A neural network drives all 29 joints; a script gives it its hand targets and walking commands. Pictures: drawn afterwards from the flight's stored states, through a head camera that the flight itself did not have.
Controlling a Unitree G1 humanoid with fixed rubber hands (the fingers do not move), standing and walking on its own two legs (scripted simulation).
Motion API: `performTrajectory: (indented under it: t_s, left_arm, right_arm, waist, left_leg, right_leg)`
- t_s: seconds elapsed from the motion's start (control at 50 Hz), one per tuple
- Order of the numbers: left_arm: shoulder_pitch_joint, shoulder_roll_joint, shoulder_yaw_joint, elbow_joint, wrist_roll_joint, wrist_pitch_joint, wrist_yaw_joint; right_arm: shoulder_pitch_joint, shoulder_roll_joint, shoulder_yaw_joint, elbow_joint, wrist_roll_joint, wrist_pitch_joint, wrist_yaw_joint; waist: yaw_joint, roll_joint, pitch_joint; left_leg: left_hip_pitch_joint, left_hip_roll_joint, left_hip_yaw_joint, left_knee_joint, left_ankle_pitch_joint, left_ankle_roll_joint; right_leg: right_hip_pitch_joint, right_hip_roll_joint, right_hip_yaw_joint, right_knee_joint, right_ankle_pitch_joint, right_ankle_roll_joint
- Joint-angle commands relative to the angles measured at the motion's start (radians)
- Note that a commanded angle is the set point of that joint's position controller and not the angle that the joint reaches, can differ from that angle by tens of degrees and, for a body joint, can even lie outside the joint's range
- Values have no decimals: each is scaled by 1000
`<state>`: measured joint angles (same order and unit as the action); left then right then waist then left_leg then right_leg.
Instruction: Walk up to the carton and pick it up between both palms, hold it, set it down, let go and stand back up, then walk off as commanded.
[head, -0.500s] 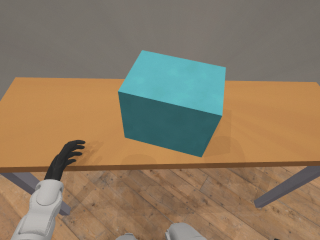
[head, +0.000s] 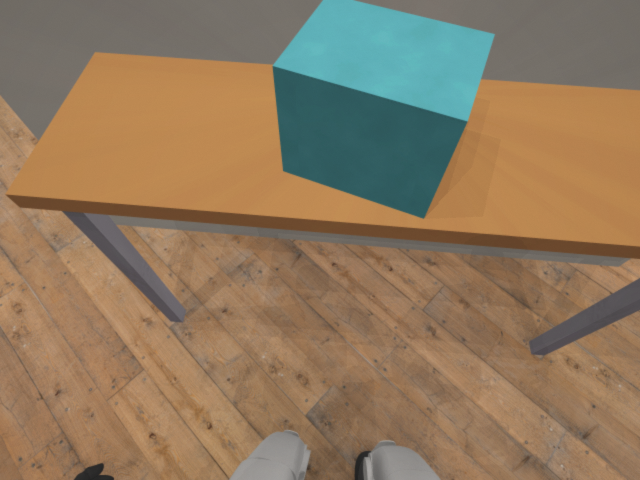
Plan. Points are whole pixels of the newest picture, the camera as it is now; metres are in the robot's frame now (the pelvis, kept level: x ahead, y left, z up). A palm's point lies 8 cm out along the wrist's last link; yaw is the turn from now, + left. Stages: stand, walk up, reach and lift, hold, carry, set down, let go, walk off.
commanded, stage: walk off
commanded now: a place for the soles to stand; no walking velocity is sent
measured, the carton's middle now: (377, 110) +0.61 -0.04 +0.05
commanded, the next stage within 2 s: none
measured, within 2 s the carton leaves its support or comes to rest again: neither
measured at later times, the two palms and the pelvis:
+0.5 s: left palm out of the picture -0.05 +0.39 -0.12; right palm out of the picture +0.05 -0.25 -0.04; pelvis -0.12 +0.05 +0.01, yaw +0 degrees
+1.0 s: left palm out of the picture -0.09 +0.36 -0.08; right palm out of the picture -0.17 -0.28 -0.10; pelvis -0.23 +0.04 +0.00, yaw +0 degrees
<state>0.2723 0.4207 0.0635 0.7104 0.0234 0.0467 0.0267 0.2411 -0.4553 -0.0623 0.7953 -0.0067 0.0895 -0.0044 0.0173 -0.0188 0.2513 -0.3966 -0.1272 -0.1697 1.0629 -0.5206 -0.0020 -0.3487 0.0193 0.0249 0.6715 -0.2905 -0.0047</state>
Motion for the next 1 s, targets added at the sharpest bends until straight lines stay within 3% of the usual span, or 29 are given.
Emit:
performTrajectory:
  t_s: [0.0, 0.02, 0.04, 0.06, 0.08, 0.1, 0.12, 0.14, 0.16, 0.2, 0.22, 0.3, 0.38, 0.52, 0.56, 0.58, 0.62, 0.64, 0.66, 0.68, 0.7, 0.72, 0.74, 0.78, 0.86, 0.9, 0.92, 0.96, 0.98]
  left_arm:
    - [13, 266, 88, -56, -4, -29, 12]
    - [-8, 268, 87, -45, -8, -27, 10]
    - [-38, 256, 76, -38, -13, -22, 5]
    - [-35, 232, 65, -21, -25, -17, 3]
    - [31, 187, 58, 3, -40, -14, 3]
    - [-33, 171, 64, -40, -38, -15, 12]
    - [-91, 215, 84, -43, -18, -9, 26]
    - [-53, 220, 80, -1, -24, -8, 26]
    - [7, 222, 76, 27, -38, -9, 22]
    - [67, 221, 61, 43, -35, -17, 15]
    - [66, 217, 64, 27, -33, -16, 15]
    - [48, 214, 53, 8, -17, -15, 9]
    - [70, 212, 53, 10, -15, -11, 6]
    - [114, 194, 59, 24, -10, 4, -6]
    - [115, 187, 60, 27, -10, 4, -9]
    - [125, 181, 60, 37, -12, 3, -14]
    - [158, 167, 65, 50, -12, -1, -17]
    - [173, 169, 73, 51, -7, -6, -16]
    - [169, 173, 82, 42, -1, -9, -13]
    - [118, 230, 91, 16, 3, -19, -13]
    - [14, 339, 112, -28, 14, -22, -5]
    - [-45, 313, 103, -30, 11, -28, 2]
    - [-126, 266, 89, -56, 3, -36, 10]
    - [-163, 224, 86, -79, -3, -36, 10]
    - [-44, 208, 85, -92, -2, -21, 7]
    - [1, 204, 85, -85, -8, -16, 6]
    - [-1, 195, 78, -87, -10, -14, 5]
    - [-18, 204, 74, -92, -13, -7, 0]
    - [-47, 208, 74, -90, -19, -5, -2]
  right_arm:
    - [17, -172, -52, -62, -3, -31, -4]
    - [61, -167, -51, -41, 0, -33, 0]
    - [104, -158, -53, -27, -2, -40, 3]
    - [99, -153, -54, -15, -6, -47, 3]
    - [63, -174, -54, -36, -14, -49, 6]
    - [30, -272, -77, -54, -19, -50, 5]
    - [43, -269, -75, -54, -23, -52, -3]
    - [-34, -223, -64, -80, -24, -58, -14]
    - [-105, -206, -61, -89, -23, -56, -24]
    - [-136, -190, -62, -99, -12, -54, -32]
    - [-106, -174, -63, -106, -11, -54, -31]
    - [-103, -150, -78, -119, -12, -55, -34]
    - [-101, -151, -90, -140, -6, -51, -29]
    - [-143, -161, -94, -165, -12, -41, -10]
    - [-147, -164, -96, -164, -14, -37, -6]
    - [-153, -167, -97, -164, -15, -33, -4]
    - [-159, -178, -97, -167, -11, -24, -2]
    - [-154, -161, -91, -167, -7, -22, -3]
    - [-102, -146, -87, -143, -3, -21, -5]
    - [-60, -102, -74, -145, 0, -24, -5]
    - [-144, -101, -59, -162, 8, -19, -19]
    - [-118, -129, -69, -130, 13, -20, -29]
    - [-69, -144, -70, -110, 18, -27, -24]
    - [6, -164, -67, -101, 18, -36, -19]
    - [-13, -148, -52, -118, 12, -40, -16]
    - [-9, -143, -47, -115, 9, -43, -19]
    - [4, -146, -51, -103, 7, -44, -16]
    - [48, -134, -50, -99, 13, -52, -16]
    - [74, -130, -46, -84, 8, -60, -13]
  waist:
    - [15, -154, -280]
    - [-13, -172, -295]
    - [-53, -164, -311]
    - [-66, -97, -304]
    - [-43, 49, -315]
    - [-70, 307, -280]
    - [-90, 190, -251]
    - [-41, 98, -205]
    - [-6, 103, -189]
    - [-5, 169, -197]
    - [-21, 179, -215]
    - [-51, 139, -250]
    - [-55, 173, -257]
    - [-48, 213, -279]
    - [-50, 232, -274]
    - [-40, 249, -285]
    - [-10, 235, -280]
    - [2, 205, -289]
    - [-6, 111, -278]
    - [-22, -120, -262]
    - [25, -236, -171]
    - [-5, -123, -137]
    - [-48, -69, -116]
    - [-59, -81, -122]
    - [30, -149, -202]
    - [50, -161, -224]
    - [52, -159, -233]
    - [32, -242, -275]
    - [0, -220, -280]
  left_leg:
    - [-54, 41, 20, -167, -78, 22]
    - [22, 55, 57, -266, -77, 35]
    - [126, 55, 87, -444, 3, 55]
    - [225, 58, 108, -595, 111, 66]
    - [289, 165, -56, -650, 229, 123]
    - [240, 452, -414, -679, 573, 236]
    - [142, 468, -467, -673, 690, 259]
    - [162, 411, -322, -602, 800, 212]
    - [203, 356, -217, -555, 829, 171]
    - [272, 317, -132, -534, 863, 147]
    - [303, 325, -141, -537, 855, 172]
    - [376, 321, -173, -541, 760, 164]
    - [368, 327, -181, -570, 681, 160]
    - [225, 349, -224, -658, 257, 230]
    - [208, 355, -238, -670, 207, 228]
    - [175, 336, -199, -671, 182, 216]
    - [100, 299, -144, -643, 193, 167]
    - [58, 249, -106, -586, 163, 117]
    - [-4, 189, -73, -463, 60, 82]
    - [-121, 46, 32, -212, -58, 38]
    - [-153, -79, 30, 48, -127, 11]
    - [-89, -55, -115, 192, -80, 24]
    - [-122, -58, -104, 281, 2, 18]
    - [-110, -33, -60, 311, 75, -4]
    - [-172, -6, 1, 97, 7, -34]
    - [-146, 25, 32, -25, -36, -29]
    - [-126, 29, 51, -87, -41, -25]
    - [-32, 64, 110, -262, -48, -6]
    - [57, 65, 154, -390, 21, 4]
  right_leg:
    - [258, -287, 366, -175, 326, -205]
    - [217, -283, 338, -159, 373, -195]
    - [158, -234, 255, -104, 403, -163]
    - [65, -189, 183, -26, 383, -125]
    - [-54, -89, 101, 113, 127, -64]
    - [-215, 136, 10, 329, -361, -1]
    - [-152, 122, 142, 483, -411, -21]
    - [-179, 111, 197, 559, -323, -31]
    - [-207, 109, 210, 575, -269, -21]
    - [-220, 130, 191, 600, -229, -5]
    - [-232, 143, 184, 619, -228, 5]
    - [-263, 159, 189, 553, -212, 11]
    - [-235, 158, 178, 477, -228, 14]
    - [-78, 126, 105, 320, -240, 4]
    - [-45, 103, 84, 231, -241, -5]
    - [15, 82, 70, 146, -221, -13]
    - [151, 53, 19, -77, -147, -35]
    - [219, 41, 42, -196, -113, -64]
    - [241, 15, 126, -264, -134, -92]
    - [225, -152, 415, -366, -125, -148]
    - [-30, -396, 665, -409, -2, -237]
    - [-99, -357, 573, -358, 60, -255]
    - [-79, -283, 423, -308, 156, -235]
    - [-15, -224, 316, -244, 242, -215]
    - [252, -229, 335, -179, 378, -204]
    - [296, -251, 353, -167, 412, -210]
    - [303, -248, 341, -162, 456, -212]
    - [305, -250, 318, -147, 547, -200]
    - [252, -227, 278, -111, 574, -178]
